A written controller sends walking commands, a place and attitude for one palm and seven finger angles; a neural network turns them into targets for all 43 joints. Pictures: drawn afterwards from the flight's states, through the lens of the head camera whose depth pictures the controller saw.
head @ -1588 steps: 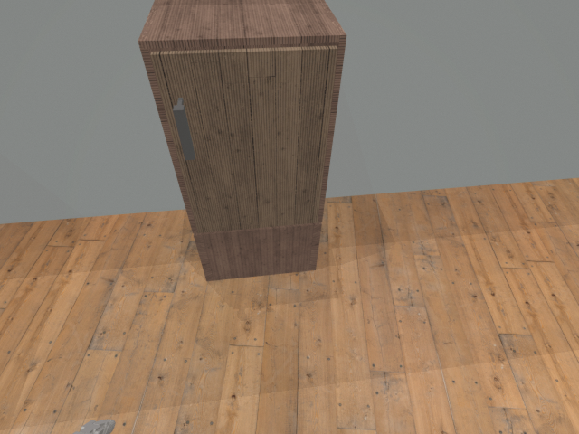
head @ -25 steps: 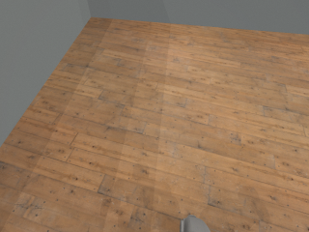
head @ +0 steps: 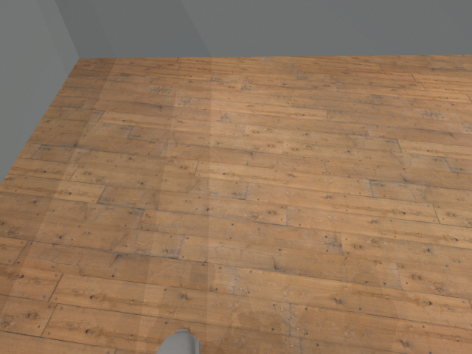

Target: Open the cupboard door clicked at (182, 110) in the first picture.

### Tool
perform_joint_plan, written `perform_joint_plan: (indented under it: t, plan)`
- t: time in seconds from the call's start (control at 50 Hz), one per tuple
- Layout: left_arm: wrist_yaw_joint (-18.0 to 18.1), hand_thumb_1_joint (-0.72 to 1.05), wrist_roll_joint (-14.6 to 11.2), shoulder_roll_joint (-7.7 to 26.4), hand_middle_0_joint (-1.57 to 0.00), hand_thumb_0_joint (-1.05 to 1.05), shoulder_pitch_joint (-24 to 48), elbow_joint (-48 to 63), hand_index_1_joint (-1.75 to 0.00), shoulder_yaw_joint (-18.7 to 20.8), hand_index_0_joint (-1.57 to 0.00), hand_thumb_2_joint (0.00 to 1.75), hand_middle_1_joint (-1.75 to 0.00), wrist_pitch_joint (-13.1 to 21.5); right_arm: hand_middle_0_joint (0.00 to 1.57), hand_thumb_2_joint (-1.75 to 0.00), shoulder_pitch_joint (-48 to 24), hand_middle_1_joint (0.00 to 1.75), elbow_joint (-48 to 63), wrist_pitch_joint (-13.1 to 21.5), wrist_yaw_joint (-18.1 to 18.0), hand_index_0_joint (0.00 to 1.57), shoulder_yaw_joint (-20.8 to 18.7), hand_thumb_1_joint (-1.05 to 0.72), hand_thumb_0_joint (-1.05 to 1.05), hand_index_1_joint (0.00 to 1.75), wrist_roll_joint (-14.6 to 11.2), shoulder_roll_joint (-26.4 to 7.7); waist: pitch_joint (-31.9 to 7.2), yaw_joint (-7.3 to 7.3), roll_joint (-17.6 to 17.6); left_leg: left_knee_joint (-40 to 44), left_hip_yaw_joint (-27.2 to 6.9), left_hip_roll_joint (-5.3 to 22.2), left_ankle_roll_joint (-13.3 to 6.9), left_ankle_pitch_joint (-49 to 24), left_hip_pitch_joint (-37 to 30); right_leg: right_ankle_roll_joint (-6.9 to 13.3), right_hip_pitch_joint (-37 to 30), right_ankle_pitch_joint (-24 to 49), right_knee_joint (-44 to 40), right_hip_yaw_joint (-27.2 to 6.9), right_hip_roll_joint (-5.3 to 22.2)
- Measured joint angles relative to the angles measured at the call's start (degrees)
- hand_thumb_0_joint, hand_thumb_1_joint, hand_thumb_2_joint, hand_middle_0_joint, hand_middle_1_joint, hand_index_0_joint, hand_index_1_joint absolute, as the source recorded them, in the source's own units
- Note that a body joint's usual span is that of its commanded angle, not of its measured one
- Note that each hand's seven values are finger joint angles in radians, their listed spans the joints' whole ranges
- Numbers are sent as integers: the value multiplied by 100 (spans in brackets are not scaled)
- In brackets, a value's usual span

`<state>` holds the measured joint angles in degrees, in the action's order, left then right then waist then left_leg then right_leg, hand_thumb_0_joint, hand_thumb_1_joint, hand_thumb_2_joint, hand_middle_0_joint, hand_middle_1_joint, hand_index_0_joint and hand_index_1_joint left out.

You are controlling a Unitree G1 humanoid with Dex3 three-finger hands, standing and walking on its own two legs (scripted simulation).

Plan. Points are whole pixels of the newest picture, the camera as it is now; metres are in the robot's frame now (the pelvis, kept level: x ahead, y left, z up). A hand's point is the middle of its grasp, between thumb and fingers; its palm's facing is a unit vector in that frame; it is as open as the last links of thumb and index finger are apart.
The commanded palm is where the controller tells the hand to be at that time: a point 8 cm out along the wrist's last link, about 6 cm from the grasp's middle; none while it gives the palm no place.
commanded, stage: turn to face it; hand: left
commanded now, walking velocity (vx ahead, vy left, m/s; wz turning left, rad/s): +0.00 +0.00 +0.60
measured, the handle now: out of the picture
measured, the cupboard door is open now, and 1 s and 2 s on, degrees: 42 42 42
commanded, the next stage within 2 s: none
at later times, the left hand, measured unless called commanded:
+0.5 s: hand (123, 346) +0.17 +0.23 -0.17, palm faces +0.25 -0.94 -0.23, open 7.3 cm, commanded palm none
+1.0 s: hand out of the picture +0.05 +0.17 -0.20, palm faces +0.58 -0.79 -0.23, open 7.4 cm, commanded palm none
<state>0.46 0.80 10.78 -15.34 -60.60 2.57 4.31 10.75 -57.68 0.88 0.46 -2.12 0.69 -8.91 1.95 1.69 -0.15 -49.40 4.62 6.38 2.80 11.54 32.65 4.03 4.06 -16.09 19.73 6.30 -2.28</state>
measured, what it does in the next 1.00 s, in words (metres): walks ahead, turning left: left foot, then right foot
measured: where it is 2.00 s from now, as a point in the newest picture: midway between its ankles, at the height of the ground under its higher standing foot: outside the picture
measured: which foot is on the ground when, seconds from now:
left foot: up 0.00-0.12, down 0.14-0.60, up 0.62-0.96, down 0.98-1.00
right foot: down 0.00-0.14, up 0.16-0.60, down 0.62-0.98, up 1.00-1.00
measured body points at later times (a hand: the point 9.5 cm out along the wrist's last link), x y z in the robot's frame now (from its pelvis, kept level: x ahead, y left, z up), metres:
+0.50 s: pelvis +0.11 +0.01 -0.01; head +0.15 +0.03 +0.44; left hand +0.15 +0.28 -0.15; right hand +0.21 -0.22 -0.15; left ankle +0.16 +0.11 -0.74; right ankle +0.14 -0.16 -0.69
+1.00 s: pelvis +0.14 -0.02 -0.03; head +0.18 +0.03 +0.42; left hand +0.02 +0.21 -0.18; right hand +0.40 -0.17 -0.15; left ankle +0.10 +0.08 -0.75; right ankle +0.15 -0.15 -0.73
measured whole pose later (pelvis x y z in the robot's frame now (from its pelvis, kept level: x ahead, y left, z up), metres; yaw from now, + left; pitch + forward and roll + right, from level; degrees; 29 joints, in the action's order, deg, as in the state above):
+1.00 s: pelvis +0.14 -0.02 -0.03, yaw +35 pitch +1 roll +1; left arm 0.6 0.9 13.4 -15.3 -52.9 2.6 -1.2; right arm 4.9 -50.6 -2.5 1.4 -3.7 0.9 -14.8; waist 6.4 -0.2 3.4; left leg -36.5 5.5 -0.1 -0.9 13.5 20.4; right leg -2.9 15.5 -28.8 46.8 11.1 9.2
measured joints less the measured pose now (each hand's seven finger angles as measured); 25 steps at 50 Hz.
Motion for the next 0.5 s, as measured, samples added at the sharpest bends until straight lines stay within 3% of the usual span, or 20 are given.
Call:
perform_joint_plan:
  t: [0.08, 0.12, 0.14, 0.18, 0.22, 0.26, 0.38, 0.5]
  plan:
    - [28, 93, 22, -71, -20, -1, -181, -136, -29, -69, -20, 90, -30, -46, 19, -90, -160, 30, -4, -22, 20, 20, 54, -91, 0, 30, -20, 34, 22, -101, 53, 771, 169, -251, -146, -99, -286, -121, -417, -462, 149, 226, 37]
    - [47, 92, 18, -102, -20, 0, -277, -150, -29, -75, -20, 90, -30, -101, 20, -90, -181, 30, 28, -11, 24, 20, 82, -91, 0, 30, 6, 27, 60, -130, 123, 1215, 239, -415, -257, -432, -595, -212, -450, -849, 616, 339, 132]
    - [52, 92, 1, -137, -20, 0, -341, -142, -29, -76, -20, 90, -30, -144, 20, -90, -160, 30, 71, 10, 25, 20, 95, -91, 0, 30, 38, -15, 54, -140, 84, 1380, 195, -439, -427, -802, -750, -278, -306, -1052, 1137, 412, 163]
    - [66, 92, -60, -144, -20, 0, -311, -112, -29, -84, -20, 90, -30, -276, 20, -90, -169, 30, 126, 33, -20, 20, 100, -91, 0, 30, 62, -44, 77, -129, 128, 1079, 156, -557, -736, -130, -711, -435, 389, -1493, 2897, 205, 264]
    - [80, 91, -42, -116, -20, 0, -167, -10, -29, -53, -20, 90, -30, -415, 20, -90, -156, 30, 164, -8, -68, 20, 108, -91, 0, 30, 57, -51, 127, -148, 194, 997, 123, -675, -836, 191, -720, -524, 1079, -1630, 4208, -142, 292]
    - [61, 91, -8, -97, -20, 0, 66, 124, -29, -3, -20, 90, -30, -494, 20, -90, -100, 30, 196, -46, -120, 20, 99, -91, 0, 30, 54, -73, 170, -170, 176, 1191, 29, -754, -772, 87, -764, -608, 1663, -1361, 4764, -334, 369]
    - [22, 91, 29, -1, -20, 0, 600, 628, -29, 102, -20, 90, -30, -552, 20, -90, 26, 30, 199, -169, -116, 21, 62, -91, 0, 30, 61, -129, 218, -159, 16, 1867, -365, -846, -753, -298, -881, -733, 2489, -732, 4212, -707, 566]
    - [39, 91, 39, 147, -20, 0, 790, 838, -29, 156, -20, 90, -30, -633, 20, -90, 175, 30, 261, -278, -61, 21, -70, -91, 1, 30, 83, -186, 63, 13, -109, 2080, -814, -844, -572, -406, -887, -758, 2246, -760, 3205, -725, 439]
